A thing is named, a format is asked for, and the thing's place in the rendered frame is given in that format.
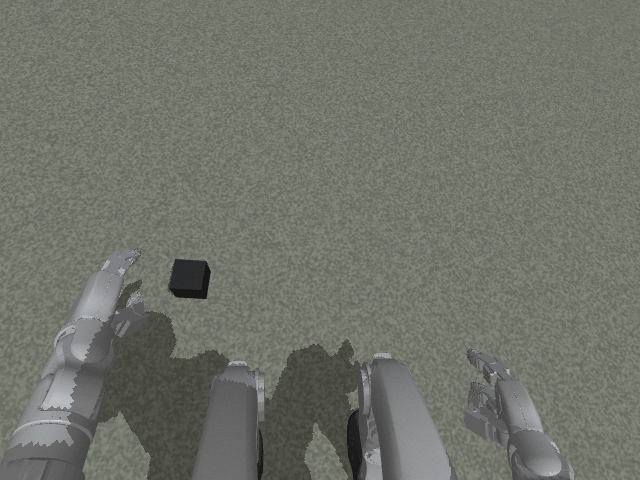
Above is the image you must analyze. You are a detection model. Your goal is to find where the left robot hand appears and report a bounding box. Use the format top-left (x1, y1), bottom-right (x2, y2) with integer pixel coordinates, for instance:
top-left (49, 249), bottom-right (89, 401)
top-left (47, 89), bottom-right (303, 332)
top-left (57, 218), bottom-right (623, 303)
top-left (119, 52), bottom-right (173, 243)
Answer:
top-left (65, 248), bottom-right (149, 338)

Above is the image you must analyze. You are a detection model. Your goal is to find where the right robot foot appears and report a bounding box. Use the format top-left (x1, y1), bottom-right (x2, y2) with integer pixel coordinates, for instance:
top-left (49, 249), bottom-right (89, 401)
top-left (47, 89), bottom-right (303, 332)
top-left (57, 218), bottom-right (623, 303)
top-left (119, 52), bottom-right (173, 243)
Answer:
top-left (347, 410), bottom-right (363, 480)

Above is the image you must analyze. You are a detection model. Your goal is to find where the right robot arm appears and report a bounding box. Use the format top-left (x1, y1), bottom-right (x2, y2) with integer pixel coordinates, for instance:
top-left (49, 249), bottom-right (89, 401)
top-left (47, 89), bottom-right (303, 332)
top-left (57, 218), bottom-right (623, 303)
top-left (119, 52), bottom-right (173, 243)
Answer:
top-left (507, 430), bottom-right (574, 480)

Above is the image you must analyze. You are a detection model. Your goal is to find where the cube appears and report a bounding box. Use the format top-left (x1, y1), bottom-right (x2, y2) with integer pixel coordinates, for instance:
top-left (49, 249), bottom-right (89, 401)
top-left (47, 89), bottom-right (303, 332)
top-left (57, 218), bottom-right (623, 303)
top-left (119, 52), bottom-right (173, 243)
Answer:
top-left (169, 259), bottom-right (211, 299)

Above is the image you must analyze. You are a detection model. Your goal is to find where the right robot hand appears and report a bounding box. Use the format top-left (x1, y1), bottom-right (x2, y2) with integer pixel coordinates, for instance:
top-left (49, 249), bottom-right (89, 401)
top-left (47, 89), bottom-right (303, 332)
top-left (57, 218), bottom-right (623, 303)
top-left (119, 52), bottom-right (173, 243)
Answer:
top-left (463, 349), bottom-right (544, 449)

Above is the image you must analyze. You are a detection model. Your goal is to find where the left robot arm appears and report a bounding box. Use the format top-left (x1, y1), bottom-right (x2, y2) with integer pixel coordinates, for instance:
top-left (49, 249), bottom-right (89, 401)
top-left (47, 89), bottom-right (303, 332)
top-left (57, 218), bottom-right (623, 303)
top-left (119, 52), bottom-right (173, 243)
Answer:
top-left (0, 319), bottom-right (116, 480)

